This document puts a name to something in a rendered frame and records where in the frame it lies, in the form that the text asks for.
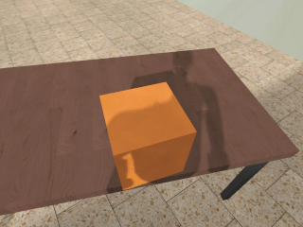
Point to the table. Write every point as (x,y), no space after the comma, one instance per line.
(54,142)

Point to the carton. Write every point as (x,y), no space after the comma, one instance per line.
(149,132)

